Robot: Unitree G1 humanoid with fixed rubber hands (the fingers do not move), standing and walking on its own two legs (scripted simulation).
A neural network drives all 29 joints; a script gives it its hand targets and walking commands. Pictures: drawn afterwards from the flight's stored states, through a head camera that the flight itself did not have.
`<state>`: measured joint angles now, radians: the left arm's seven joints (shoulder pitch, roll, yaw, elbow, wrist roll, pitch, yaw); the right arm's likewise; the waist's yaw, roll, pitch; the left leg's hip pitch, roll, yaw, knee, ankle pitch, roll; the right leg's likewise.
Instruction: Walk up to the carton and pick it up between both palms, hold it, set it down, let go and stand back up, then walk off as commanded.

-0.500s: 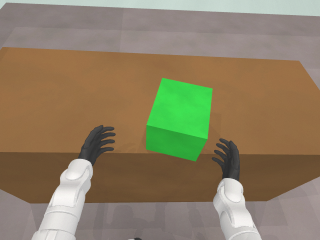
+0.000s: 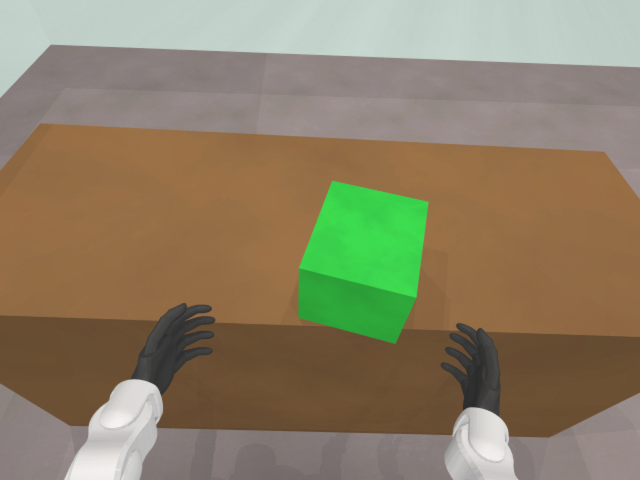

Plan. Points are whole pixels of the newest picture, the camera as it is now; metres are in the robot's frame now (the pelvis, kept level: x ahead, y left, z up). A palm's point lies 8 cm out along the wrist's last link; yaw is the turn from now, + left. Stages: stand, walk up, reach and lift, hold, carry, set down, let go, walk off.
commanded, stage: set down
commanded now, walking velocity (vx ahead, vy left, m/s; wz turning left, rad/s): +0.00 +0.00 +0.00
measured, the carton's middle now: (363, 260) +0.45 -0.06 -0.04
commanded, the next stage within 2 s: let go in 1.98 s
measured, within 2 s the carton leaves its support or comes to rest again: neither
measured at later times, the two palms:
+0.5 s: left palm (143, 423) +0.20 +0.22 -0.01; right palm (484, 437) +0.18 -0.17 -0.02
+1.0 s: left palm (162, 427) +0.20 +0.21 -0.03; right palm (502, 420) +0.20 -0.20 -0.02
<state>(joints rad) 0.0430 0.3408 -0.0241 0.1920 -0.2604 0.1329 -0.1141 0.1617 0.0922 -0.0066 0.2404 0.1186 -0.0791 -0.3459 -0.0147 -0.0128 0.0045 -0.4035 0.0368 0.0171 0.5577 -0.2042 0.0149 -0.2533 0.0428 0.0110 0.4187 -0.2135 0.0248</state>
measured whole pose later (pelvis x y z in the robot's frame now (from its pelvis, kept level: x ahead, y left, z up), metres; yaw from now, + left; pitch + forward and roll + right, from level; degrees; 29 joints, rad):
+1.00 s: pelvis +0.02 -0.03 +0.00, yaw +0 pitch +2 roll -1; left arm 0.30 0.36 -0.05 0.11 -0.19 0.10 -0.09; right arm 0.36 0.01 0.03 0.16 0.08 -0.13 -0.21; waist 0.01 -0.01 0.06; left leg -0.32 0.03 0.02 0.49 -0.20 0.00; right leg -0.20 0.04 0.01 0.42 -0.25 -0.01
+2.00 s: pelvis +0.03 -0.03 +0.01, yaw +0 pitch +2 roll -1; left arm 0.31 0.36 -0.05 0.30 -0.15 0.08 -0.06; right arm 0.30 -0.05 0.03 0.45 0.03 -0.18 -0.08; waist 0.00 -0.01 0.06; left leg -0.30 0.03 0.02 0.45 -0.19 -0.01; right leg -0.20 0.04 0.01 0.42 -0.26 -0.01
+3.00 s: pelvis +0.04 -0.03 +0.00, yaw +0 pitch +3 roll -1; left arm 0.29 0.32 -0.05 0.74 0.02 -0.03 -0.02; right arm 0.25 -0.30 0.02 0.75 -0.03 -0.04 0.01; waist 0.00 -0.01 0.00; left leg -0.30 0.03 0.02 0.46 -0.21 -0.01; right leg -0.19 0.04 0.01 0.42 -0.27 -0.02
